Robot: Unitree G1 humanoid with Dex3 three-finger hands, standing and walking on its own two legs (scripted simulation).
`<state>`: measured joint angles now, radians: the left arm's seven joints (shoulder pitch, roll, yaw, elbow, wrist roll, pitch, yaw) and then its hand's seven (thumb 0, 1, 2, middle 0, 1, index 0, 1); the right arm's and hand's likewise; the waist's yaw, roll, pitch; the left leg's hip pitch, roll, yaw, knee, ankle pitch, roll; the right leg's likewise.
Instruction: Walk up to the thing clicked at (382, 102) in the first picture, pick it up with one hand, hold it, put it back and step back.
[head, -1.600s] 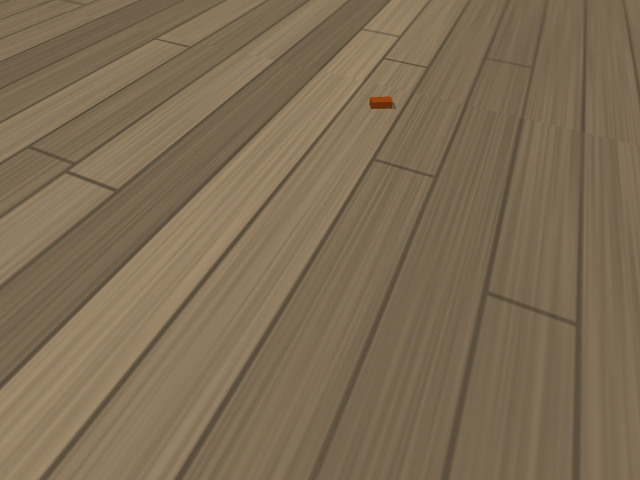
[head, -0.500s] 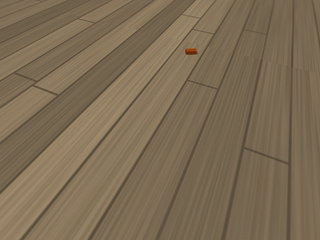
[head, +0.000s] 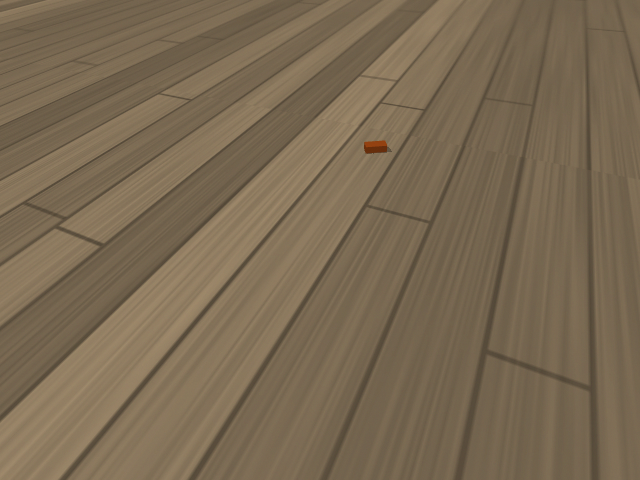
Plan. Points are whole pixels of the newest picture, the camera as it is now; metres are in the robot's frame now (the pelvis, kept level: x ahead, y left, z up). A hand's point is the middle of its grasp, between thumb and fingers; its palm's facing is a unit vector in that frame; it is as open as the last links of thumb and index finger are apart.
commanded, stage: walk up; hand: left
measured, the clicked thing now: (375, 146) +2.12 -0.23 -0.74
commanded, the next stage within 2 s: none
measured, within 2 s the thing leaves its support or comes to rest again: neither
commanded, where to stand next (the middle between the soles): +1.79 -0.47 m, yaw +2 degrees
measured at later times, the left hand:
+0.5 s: hand (194, 361) +0.36 +0.25 -0.14, palm faces -0.07 -0.95 -0.32, open 7.4 cm
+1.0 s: hand (283, 234) +0.66 +0.12 -0.11, palm faces -0.01 -0.94 -0.35, open 7.4 cm
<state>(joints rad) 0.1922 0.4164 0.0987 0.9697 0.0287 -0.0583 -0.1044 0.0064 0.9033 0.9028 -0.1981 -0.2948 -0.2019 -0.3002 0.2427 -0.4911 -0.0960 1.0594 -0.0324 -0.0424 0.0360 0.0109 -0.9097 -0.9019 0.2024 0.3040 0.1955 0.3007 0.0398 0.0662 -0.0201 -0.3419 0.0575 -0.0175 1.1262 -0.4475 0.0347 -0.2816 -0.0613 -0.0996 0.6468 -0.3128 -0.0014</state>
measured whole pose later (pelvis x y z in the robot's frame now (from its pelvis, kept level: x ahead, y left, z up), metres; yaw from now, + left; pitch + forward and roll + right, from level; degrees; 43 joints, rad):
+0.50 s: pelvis +0.30 -0.02 +0.01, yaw -2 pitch -3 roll +2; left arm 0.25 0.44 0.04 0.96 0.01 -0.03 -0.08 0.01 0.90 0.90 -0.20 -0.30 -0.20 -0.30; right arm 0.24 -0.40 -0.07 0.87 -0.01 -0.11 0.04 0.00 -0.90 -0.90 0.21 0.30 0.20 0.30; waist -0.01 -0.08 0.05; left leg -0.24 0.04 0.14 0.53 -0.25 0.02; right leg -0.43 -0.05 0.03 1.15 -0.36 -0.03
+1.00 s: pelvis +0.60 -0.15 +0.02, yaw -2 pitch -3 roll +0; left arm 0.27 0.38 0.05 0.93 0.00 -0.06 -0.08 0.01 0.90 0.90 -0.20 -0.30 -0.21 -0.30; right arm 0.24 -0.44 -0.05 0.91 0.00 -0.08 0.05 0.01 -0.91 -0.90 0.21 0.30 0.20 0.30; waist 0.04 0.04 0.06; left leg -0.55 0.11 0.02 1.05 -0.21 0.03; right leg -0.17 0.00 -0.08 0.47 -0.26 -0.04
